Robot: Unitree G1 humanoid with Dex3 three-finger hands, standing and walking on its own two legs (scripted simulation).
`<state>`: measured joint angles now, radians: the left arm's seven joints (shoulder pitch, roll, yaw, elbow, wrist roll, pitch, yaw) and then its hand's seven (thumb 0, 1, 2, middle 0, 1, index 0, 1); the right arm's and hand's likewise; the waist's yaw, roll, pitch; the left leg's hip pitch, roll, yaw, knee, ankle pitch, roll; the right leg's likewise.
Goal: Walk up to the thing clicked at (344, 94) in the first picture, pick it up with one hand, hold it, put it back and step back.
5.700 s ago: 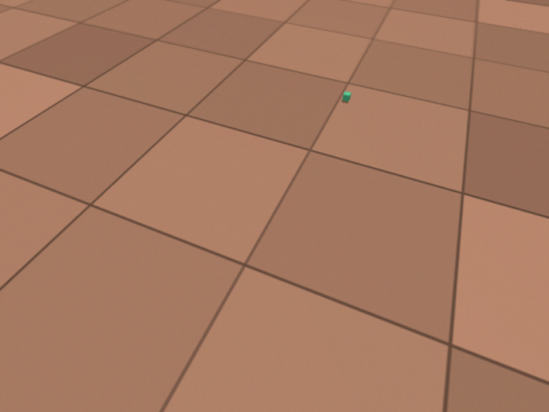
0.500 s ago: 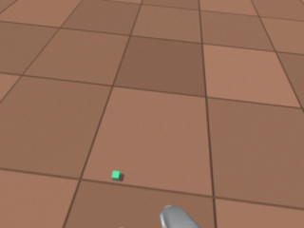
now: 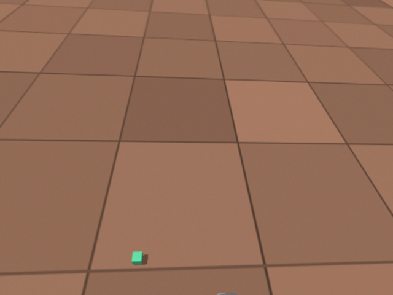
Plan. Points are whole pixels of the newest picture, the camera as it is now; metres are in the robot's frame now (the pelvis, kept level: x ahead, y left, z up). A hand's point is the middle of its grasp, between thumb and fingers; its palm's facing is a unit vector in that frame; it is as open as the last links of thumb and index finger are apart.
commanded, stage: walk up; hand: left
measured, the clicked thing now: (137, 258) +0.47 +0.20 -0.75
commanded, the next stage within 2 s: stand in 1.90 s
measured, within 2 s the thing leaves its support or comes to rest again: neither
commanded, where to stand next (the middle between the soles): +0.11 -0.08 m, yaw +7 degrees
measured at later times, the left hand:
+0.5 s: hand out of the picture +0.18 +0.19 -0.15, palm faces -0.02 -0.95 -0.31, open 7.4 cm
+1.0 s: hand out of the picture +0.14 +0.20 -0.15, palm faces +0.02 -0.94 -0.34, open 7.4 cm
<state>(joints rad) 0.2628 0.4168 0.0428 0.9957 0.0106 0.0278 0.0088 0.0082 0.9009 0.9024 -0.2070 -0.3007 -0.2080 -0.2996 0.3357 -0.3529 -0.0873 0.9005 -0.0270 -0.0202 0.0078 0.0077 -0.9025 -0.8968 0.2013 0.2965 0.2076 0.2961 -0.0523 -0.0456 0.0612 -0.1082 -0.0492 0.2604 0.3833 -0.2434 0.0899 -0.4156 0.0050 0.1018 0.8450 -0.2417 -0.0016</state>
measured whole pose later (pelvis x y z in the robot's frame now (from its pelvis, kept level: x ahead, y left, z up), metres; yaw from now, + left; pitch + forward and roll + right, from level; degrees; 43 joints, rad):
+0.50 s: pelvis +0.06 -0.04 +0.00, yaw +0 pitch +0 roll +1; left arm 0.05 0.32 0.02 1.02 0.01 0.01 0.00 0.01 0.90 0.90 -0.21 -0.30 -0.21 -0.30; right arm 0.12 -0.35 -0.03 1.03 0.01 -0.04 -0.03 0.01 -0.90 -0.90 0.20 0.30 0.21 0.30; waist 0.00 -0.03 0.07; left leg -0.15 0.03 0.03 0.45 -0.29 -0.03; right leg -0.21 0.03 -0.01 0.50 -0.28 -0.04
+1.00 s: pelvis +0.04 -0.06 +0.00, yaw +2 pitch -2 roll +0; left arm 0.05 0.36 0.06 1.03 0.03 0.05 -0.03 0.01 0.90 0.90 -0.21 -0.30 -0.21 -0.30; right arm 0.17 -0.35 -0.01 1.06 -0.01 -0.02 -0.03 0.01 -0.90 -0.90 0.20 0.30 0.21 0.30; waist 0.00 0.00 0.10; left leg -0.17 0.05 -0.02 0.47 -0.26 -0.03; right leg -0.20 0.04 -0.06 0.48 -0.25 -0.07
